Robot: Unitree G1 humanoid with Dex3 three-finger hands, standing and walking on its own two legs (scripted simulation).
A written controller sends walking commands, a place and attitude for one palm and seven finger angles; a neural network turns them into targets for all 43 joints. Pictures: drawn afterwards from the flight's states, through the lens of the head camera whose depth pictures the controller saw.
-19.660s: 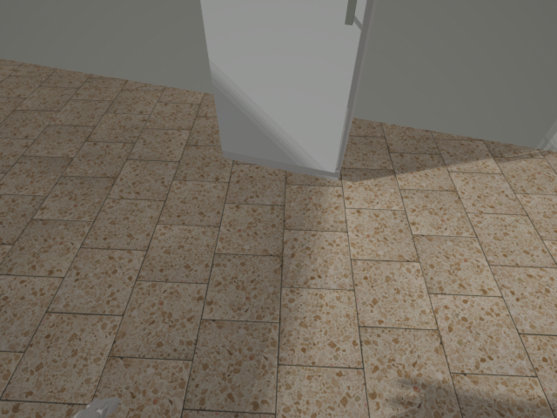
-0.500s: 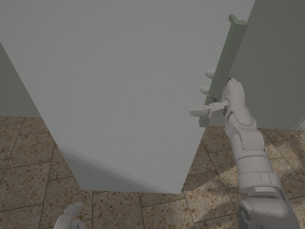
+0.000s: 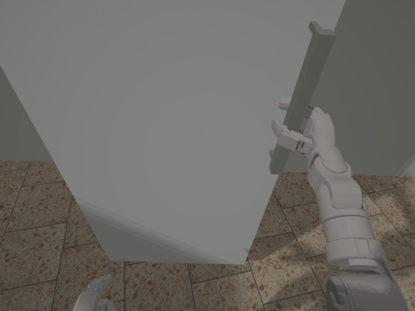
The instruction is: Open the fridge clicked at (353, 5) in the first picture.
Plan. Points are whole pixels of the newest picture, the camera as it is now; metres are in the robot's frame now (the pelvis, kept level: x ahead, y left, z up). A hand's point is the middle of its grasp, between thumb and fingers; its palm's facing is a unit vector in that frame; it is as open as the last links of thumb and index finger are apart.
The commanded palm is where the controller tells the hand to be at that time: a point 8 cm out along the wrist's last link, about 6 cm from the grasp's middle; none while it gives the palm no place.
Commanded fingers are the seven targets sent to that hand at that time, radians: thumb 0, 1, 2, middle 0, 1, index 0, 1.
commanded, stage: grip the handle and tug to test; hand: right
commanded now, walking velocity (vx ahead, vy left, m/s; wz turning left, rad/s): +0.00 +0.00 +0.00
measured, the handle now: (291, 109) +0.46 -0.13 +0.19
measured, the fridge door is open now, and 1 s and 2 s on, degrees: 0 1 30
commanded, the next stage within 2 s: pull the door a little, standing still in 0.80 s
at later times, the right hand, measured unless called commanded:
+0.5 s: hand (284, 132) +0.41 -0.11 +0.18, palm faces -0.02 +1.00 +0.01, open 5.8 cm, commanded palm +0.38 -0.16 +0.18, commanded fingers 0.00 -0.90 -0.90 0.45 1.40 0.45 1.40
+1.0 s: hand (285, 136) +0.39 -0.11 +0.18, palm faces -0.03 +1.00 +0.00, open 5.9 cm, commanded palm +0.36 -0.16 +0.18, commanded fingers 0.00 -0.90 -0.90 0.45 1.40 0.45 1.40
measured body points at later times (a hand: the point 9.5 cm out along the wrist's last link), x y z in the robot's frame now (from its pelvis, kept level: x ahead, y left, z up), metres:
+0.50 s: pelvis -0.01 +0.00 +0.00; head -0.02 +0.01 +0.45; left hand +0.12 +0.25 -0.11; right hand +0.40 -0.16 +0.18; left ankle -0.03 +0.09 -0.74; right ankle +0.01 -0.12 -0.74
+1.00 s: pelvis +0.02 +0.00 +0.00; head +0.00 +0.01 +0.45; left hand +0.17 +0.25 -0.09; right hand +0.39 -0.16 +0.18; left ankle -0.03 +0.09 -0.74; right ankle +0.01 -0.12 -0.74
